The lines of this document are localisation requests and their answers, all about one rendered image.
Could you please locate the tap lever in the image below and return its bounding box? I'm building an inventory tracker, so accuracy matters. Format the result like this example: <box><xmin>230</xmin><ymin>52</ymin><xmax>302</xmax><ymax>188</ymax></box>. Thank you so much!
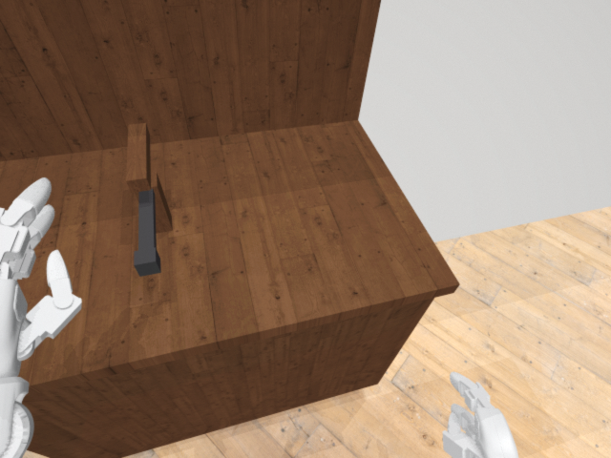
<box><xmin>134</xmin><ymin>189</ymin><xmax>161</xmax><ymax>277</ymax></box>

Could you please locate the left robot hand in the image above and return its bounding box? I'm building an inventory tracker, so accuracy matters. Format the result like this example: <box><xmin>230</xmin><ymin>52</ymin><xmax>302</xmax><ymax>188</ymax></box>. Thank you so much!
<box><xmin>0</xmin><ymin>177</ymin><xmax>82</xmax><ymax>378</ymax></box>

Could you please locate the robot left forearm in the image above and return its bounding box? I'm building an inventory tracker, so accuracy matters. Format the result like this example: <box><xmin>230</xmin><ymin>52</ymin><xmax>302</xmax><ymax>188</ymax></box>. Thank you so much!
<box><xmin>0</xmin><ymin>377</ymin><xmax>34</xmax><ymax>458</ymax></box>

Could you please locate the counter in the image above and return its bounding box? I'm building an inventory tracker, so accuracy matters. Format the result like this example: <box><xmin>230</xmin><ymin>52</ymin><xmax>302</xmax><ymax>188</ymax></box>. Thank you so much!
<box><xmin>0</xmin><ymin>0</ymin><xmax>460</xmax><ymax>458</ymax></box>

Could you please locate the right robot hand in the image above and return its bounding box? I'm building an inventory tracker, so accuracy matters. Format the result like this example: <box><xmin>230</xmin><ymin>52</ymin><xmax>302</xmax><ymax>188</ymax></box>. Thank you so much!
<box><xmin>443</xmin><ymin>372</ymin><xmax>518</xmax><ymax>458</ymax></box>

